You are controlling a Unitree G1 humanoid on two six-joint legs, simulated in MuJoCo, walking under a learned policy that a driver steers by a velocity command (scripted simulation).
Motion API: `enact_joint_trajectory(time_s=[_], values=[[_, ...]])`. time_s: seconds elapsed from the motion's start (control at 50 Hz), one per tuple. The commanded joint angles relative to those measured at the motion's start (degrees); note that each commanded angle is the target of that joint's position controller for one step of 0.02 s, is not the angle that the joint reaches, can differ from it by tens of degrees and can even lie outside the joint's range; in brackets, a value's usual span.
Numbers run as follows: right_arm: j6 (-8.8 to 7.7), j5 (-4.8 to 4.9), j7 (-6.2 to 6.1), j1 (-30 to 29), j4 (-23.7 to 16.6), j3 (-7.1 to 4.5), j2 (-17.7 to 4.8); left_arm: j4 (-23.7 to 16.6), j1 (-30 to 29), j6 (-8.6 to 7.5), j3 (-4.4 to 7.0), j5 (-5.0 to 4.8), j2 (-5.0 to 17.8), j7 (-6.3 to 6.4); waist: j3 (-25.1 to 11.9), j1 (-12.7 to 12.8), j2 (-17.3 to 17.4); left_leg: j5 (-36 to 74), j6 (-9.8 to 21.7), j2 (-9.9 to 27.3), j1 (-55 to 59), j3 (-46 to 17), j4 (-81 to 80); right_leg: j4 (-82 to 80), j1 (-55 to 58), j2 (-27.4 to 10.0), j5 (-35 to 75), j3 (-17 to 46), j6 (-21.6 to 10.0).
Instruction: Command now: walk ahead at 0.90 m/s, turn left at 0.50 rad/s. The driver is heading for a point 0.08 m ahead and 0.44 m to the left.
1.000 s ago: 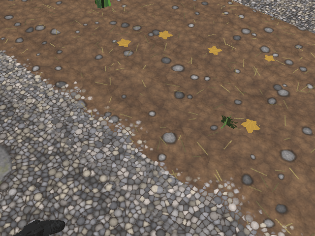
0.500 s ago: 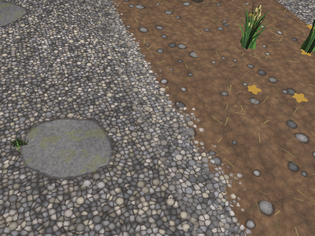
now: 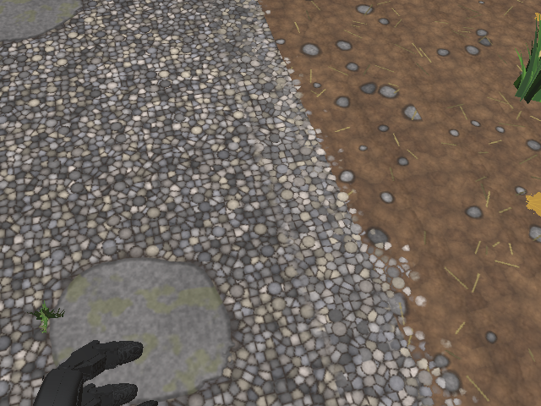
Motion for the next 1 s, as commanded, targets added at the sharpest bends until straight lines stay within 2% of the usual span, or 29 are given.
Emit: enact_joint_trajectory(time_s=[0.02,0.04,0.06,0.1,0.14,0.16,0.18,0.2,0.24,0.28,0.32,0.34,0.36,0.38,0.4,0.42,0.44,0.48,0.5,0.56,0.64,0.7,0.72,0.74,0.76,0.78,0.8,0.88,1.0], values=[[-2.9,1.58,-0.09,-11.0,-10.1,-1.99,-8.3,4.0,17.8,-0.41,2.98,1.64,6.5,1.34,-10.1,9.6,-1.5,3.5,0.5,4.7,-35.7,-1.5,14.7,-22.0,39.3,-20.7,-13.9,33.7,-8.3],[-2.22,0.94,-0.17,-10.4,-10.0,-2.36,-7.0,4.5,14.6,-1.07,2.46,2.8,5.1,1.21,-5.4,5.7,-0.6,4.0,0.0,6.5,-31.3,-1.6,13.7,-22.6,28.9,-19.4,-0.5,27.2,-8.9],[-1.06,0.94,-0.25,-8.0,-9.3,-2.36,-5.5,5.1,12.3,-1.48,1.99,2.9,3.6,0.89,-4.1,2.8,-1.8,2.1,-0.7,7.0,-27.0,-1.7,13.1,-23.2,22.8,-18.8,10.7,22.8,-9.7],[0.82,1.1,-0.86,-5.4,-8.6,-2.07,-3.0,6.3,7.8,-2.07,1.32,1.1,2.2,0.43,-0.8,-0.9,-3.5,-2.0,-2.3,7.4,-24.5,-1.4,4.9,-25.6,15.4,-18.3,25.0,14.1,-9.1],[0.84,-0.68,-0.83,-9.6,-10.7,-1.34,-2.1,7.1,5.5,-2.62,2.06,0.53,6.0,0.72,2.3,-1.5,-4.3,5.3,-3.6,6.6,-24.6,1.3,-6.8,-27.2,10.8,-16.7,34.1,7.9,-8.4],[0.18,-1.61,-0.04,-10.8,-11.2,-0.98,-2.0,7.3,4.7,-2.54,2.33,0.25,7.3,1.14,1.5,-1.6,-4.3,13.1,-3.6,5.8,-20.7,3.4,-15.4,-27.2,9.2,-13.3,32.8,3.3,-7.4],[-0.7,-2.03,1.01,-12.7,-11.1,-0.87,-2.3,7.7,6.2,-2.35,2.56,-0.04,7.9,1.68,-0.3,-0.2,-4.0,23.1,-3.7,4.1,-16.9,5.6,-22.6,-26.5,9.8,-10.7,29.7,0.8,-6.4],[-1.37,-2.02,2.05,-14.7,-11.2,-0.91,-2.8,8.4,8.6,-2.15,2.77,-0.51,8.9,2.12,-2.2,1.1,-3.7,30.4,-3.9,2.5,-13.9,6.3,-26.9,-26.1,11.7,-10.6,26.6,0.8,-6.0],[-1.51,-1.9,3.13,-18.3,-12.5,-1.43,-5.2,9.6,10.9,-1.54,3.3,-1.2,11.6,2.73,-3.4,1.6,-4.6,34.0,-3.3,1.9,-13.7,4.8,-32.7,-25.9,18.7,-13.4,24.5,2.7,-4.9],[-1.33,-2.59,3.05,-15.7,-11.5,-2.83,-8.6,10.4,11.3,-0.04,3.64,-1.2,12.7,3.2,-5.1,-0.7,-4.2,32.6,-2.1,0.3,-11.3,4.9,-35.6,-19.4,24.9,-14.5,27.0,2.6,-2.7],[-1.3,-3.15,2.38,-6.2,-8.1,-4.81,-12.3,10.6,11.7,1.65,3.0,-0.63,11.3,3.44,-9.5,-5.6,-2.0,36.4,-0.7,-1.1,0.4,5.6,-37.4,-2.1,23.5,-10.6,25.6,0.8,1.1],[-1.09,-3.68,1.48,-5.7,-8.9,-5.74,-18.1,9.5,16.5,2.14,1.9,1.62,8.3,3.45,-14.1,-2.9,11.8,66.8,2.7,8.6,9.8,-5.8,-34.4,17.0,15.6,-5.2,0.1,-0.7,4.5],[-1.06,-4.78,1.69,-9.3,-10.4,-4.05,-16.4,11.7,28.7,2.53,-0.37,0.41,2.3,2.51,-25.0,3.9,18.2,74.5,14.8,21.7,19.5,-25.9,-34.7,36.0,5.0,-0.2,-32.3,7.4,6.9],[-0.92,-3.2,2.68,-11.2,-11.6,-3.37,-12.4,13.6,28.0,3.03,0.33,-0.9,7.2,2.11,-28.9,1.8,8.8,64.4,15.1,20.1,15.7,-26.7,-38.5,38.6,6.3,-2.2,-31.4,14.4,6.4],[-0.92,-1.99,3.23,-14.8,-11.9,-2.99,-10.9,12.3,21.5,3.75,1.0,-1.42,9.2,2.3,-21.7,1.6,4.1,53.8,13.4,17.7,10.0,-20.7,-39.6,38.0,2.8,-4.1,-29.5,13.4,6.2],[-0.82,-1.44,3.35,-17.6,-11.5,-2.44,-9.3,11.5,16.5,4.47,1.28,-0.81,9.3,3.29,-16.1,1.9,-0.4,46.0,10.8,15.3,3.0,-17.0,-41.9,34.7,1.7,-5.8,-26.0,12.2,6.4],[-0.92,-2.03,3.16,-19.3,-11.1,-2.05,-8.2,11.3,14.7,5.33,1.41,-0.18,9.1,4.11,-13.5,2.9,0.3,42.6,9.5,14.2,-3.5,-14.6,-43.5,31.4,4.2,-7.3,-22.3,12.8,6.6],[-0.94,-3.4,2.75,-21.1,-9.9,-2.12,-8.2,12.0,16.0,6.72,1.56,0.15,8.5,4.61,-12.7,5.1,4.1,38.4,8.2,11.7,-10.5,-11.2,-46.7,26.3,10.9,-7.8,-18.2,12.5,7.3],[-1.02,-3.69,2.46,-21.5,-9.4,-2.17,-8.3,12.3,16.1,6.92,1.42,0.25,7.7,4.86,-13.0,5.5,4.1,38.3,8.3,11.3,-11.3,-9.6,-47.3,23.4,12.3,-7.7,-17.7,12.1,7.5],[-0.78,-3.44,1.4,-21.5,-7.6,-2.2,-8.2,12.5,12.7,7.19,0.87,0.58,6.2,5.36,-13.6,4.4,3.1,35.4,8.5,10.8,-11.4,-6.8,-47.9,13.4,14.4,-7.9,-15.8,11.4,7.6],[0.7,-3.08,0.45,-21.9,-5.9,-2.04,-8.1,13.4,9.5,7.48,0.88,0.33,6.5,5.26,-10.9,3.1,3.8,13.8,7.4,9.6,-13.6,-7.1,-50.7,3.9,17.7,-6.9,-10.5,10.2,7.0],[1.53,-2.25,0.15,-21.2,-4.3,-1.42,-6.3,14.8,10.2,6.85,0.43,1.71,5.6,4.67,-7.6,4.4,2.5,-0.1,3.1,6.2,-17.3,-5.7,-50.1,-9.6,23.7,-6.3,-1.3,8.9,4.8],[1.51,-2.55,0.07,-19.5,-3.5,-1.23,-5.7,14.5,10.0,6.56,0.48,2.29,7.3,4.57,-6.6,3.6,0.4,-1.5,0.8,4.4,-18.2,-4.5,-48.0,-11.6,24.4,-9.6,1.1,12.1,3.3],[1.59,-2.41,-0.02,-17.3,-3.2,-1.8,-6.4,14.8,8.6,6.32,1.34,1.7,11.1,4.48,-4.6,0.6,-5.3,-0.9,-0.8,0.8,-16.9,-0.7,-47.6,-10.5,19.2,-10.2,-3.5,12.3,1.6],[1.76,-2.73,-0.29,-19.3,-3.1,-1.8,-6.7,15.2,8.3,5.77,1.07,1.42,9.0,4.09,-4.1,1.9,-5.9,2.9,-1.7,-0.1,-11.9,1.0,-45.3,-12.4,14.1,-9.3,-9.7,12.3,1.5],[1.9,-2.68,-0.46,-20.3,-3.3,-1.82,-6.3,15.5,7.8,5.14,0.47,1.62,7.2,3.92,-4.3,1.8,-6.1,6.8,-1.5,0.0,-8.7,1.2,-43.6,-13.5,12.2,-8.9,-10.2,12.2,2.4],[2.1,-2.55,-0.67,-20.3,-2.9,-1.76,-5.7,15.7,7.1,4.63,0.26,1.76,6.8,3.84,-4.9,1.5,-6.3,10.7,-1.0,0.3,-6.8,1.3,-42.5,-13.7,12.0,-8.6,-7.2,11.8,3.5],[2.47,-2.23,-0.55,-20.0,-1.0,-2.1,-6.4,17.4,9.0,3.65,-0.05,1.08,6.9,3.84,-7.5,2.4,-4.0,22.8,0.0,0.7,-4.2,1.4,-40.6,-12.0,16.0,-7.7,1.8,10.7,4.3],[3.21,-1.85,-0.62,-21.0,1.7,-2.32,-6.6,19.3,9.9,4.16,-0.46,0.88,6.8,4.02,-7.2,3.0,-2.2,26.6,-0.2,0.7,-2.8,1.4,-40.5,-12.0,17.7,-7.0,4.5,10.0,4.0]])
